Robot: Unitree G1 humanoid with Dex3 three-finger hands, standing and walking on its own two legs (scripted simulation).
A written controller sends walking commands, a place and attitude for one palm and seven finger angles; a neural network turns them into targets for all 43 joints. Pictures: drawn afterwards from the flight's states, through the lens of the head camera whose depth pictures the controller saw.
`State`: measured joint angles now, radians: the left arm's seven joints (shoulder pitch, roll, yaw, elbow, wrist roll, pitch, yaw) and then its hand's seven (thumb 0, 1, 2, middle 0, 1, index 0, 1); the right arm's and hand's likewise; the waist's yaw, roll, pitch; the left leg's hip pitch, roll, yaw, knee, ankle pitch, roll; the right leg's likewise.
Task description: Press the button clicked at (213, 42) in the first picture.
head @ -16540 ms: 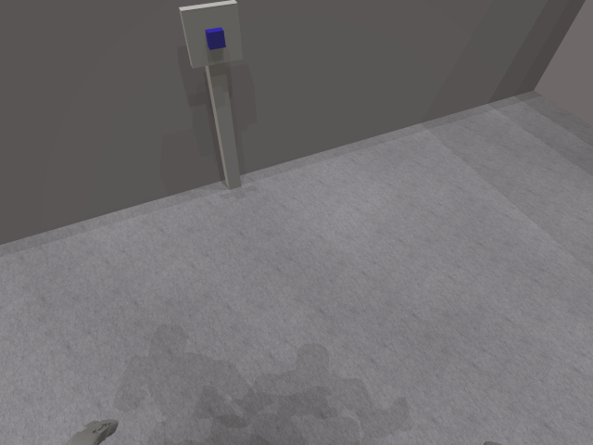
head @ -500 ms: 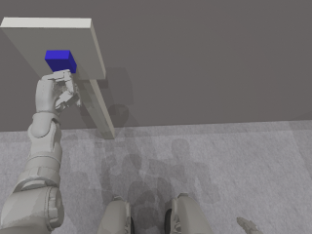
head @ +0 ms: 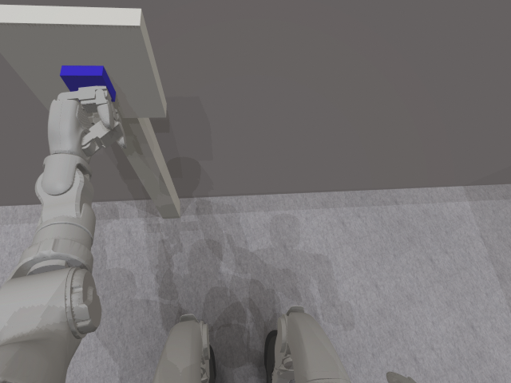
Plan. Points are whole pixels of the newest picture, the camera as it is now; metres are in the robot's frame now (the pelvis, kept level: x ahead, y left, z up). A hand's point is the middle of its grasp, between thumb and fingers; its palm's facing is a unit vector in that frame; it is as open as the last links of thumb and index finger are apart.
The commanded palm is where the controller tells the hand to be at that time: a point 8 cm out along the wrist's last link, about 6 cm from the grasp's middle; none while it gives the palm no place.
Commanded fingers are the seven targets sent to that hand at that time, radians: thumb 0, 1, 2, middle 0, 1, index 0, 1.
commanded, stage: press the button with the knuckle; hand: left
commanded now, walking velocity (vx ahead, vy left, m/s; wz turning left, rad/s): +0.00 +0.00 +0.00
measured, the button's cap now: (90, 80) +0.54 +0.22 +0.07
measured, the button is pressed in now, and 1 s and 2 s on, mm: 9 0 0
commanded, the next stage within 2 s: hold the button down briefly in 0.24 s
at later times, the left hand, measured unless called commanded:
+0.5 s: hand (115, 121) +0.50 +0.19 +0.03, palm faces +0.04 -1.00 -0.04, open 3.7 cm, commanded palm +0.50 +0.22 +0.04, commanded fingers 0.00 0.90 0.90 -1.30 -1.50 -1.30 -1.50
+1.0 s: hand (115, 129) +0.48 +0.19 +0.03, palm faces +0.03 -1.00 -0.03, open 3.6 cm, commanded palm +0.45 +0.22 +0.04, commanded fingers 0.00 0.90 0.90 -1.30 -1.50 -1.30 -1.50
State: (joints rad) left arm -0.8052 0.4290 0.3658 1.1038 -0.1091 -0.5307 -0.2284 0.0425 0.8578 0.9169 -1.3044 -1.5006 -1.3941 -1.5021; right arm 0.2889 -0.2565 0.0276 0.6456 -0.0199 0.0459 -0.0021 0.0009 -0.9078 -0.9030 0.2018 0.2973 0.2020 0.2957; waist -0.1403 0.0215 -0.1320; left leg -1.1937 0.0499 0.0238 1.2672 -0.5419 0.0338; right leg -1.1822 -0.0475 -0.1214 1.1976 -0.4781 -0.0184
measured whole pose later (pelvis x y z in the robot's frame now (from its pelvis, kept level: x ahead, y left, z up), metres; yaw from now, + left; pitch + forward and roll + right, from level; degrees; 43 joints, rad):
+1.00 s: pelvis -0.03 +0.00 -0.01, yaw +0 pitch +27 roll -4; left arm -0.87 0.47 0.36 1.12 -0.09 -0.48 -0.19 0.04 0.90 0.90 -1.30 -1.50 -1.49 -1.50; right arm 0.33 -0.27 0.05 0.64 -0.02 0.02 0.01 0.00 -0.91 -0.90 0.20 0.30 0.20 0.30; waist -0.17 0.03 -0.13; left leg -1.27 0.05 0.01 1.30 -0.50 0.04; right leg -1.25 -0.04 -0.12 1.21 -0.43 -0.02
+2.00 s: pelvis +0.02 -0.01 +0.04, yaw +1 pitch +18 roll -1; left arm -0.09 0.27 0.23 0.35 -0.25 -0.37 -0.20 0.02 0.90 0.90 -1.30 -1.50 -1.30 -1.50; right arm 0.27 -0.23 0.02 0.55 0.04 0.01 -0.03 0.01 -0.91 -0.90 0.20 0.30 0.20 0.30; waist -0.05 0.04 -0.13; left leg -0.87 0.04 0.04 1.05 -0.50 0.02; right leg -0.88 -0.03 -0.10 1.01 -0.45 -0.02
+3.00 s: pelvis +0.06 +0.00 +0.12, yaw +0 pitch -2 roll -1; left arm 0.57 0.34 0.29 -0.53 -0.06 -0.06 0.11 0.02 0.89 0.90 -1.31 -1.50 -1.31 -1.50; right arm 0.20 -0.23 0.02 0.60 0.01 -0.12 -0.06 0.01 -0.91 -0.90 0.20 0.30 0.20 0.30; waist 0.07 0.09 -0.01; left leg -0.09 0.01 0.07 0.43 -0.30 0.02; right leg -0.10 -0.01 -0.08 0.40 -0.25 0.00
